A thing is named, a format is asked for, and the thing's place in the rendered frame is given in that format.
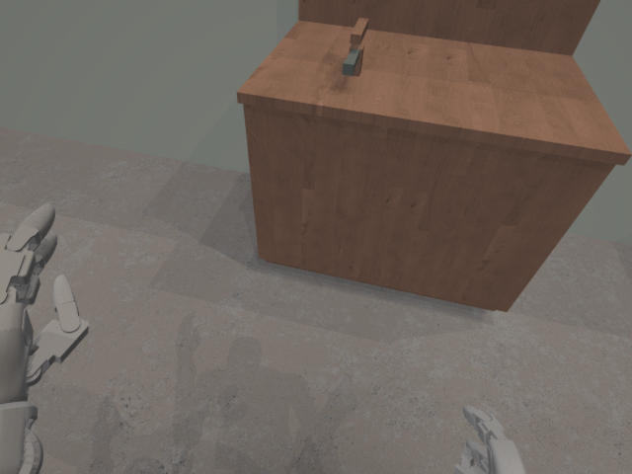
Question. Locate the tap lever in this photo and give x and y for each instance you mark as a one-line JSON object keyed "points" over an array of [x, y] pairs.
{"points": [[350, 64]]}

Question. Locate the counter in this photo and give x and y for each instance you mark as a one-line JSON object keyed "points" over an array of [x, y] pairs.
{"points": [[450, 164]]}

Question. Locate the robot right hand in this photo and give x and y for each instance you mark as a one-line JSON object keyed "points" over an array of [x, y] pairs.
{"points": [[501, 455]]}

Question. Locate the robot left forearm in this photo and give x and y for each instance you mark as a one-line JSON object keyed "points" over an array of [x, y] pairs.
{"points": [[21, 451]]}

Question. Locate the robot left hand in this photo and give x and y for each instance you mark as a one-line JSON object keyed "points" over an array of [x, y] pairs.
{"points": [[22, 258]]}

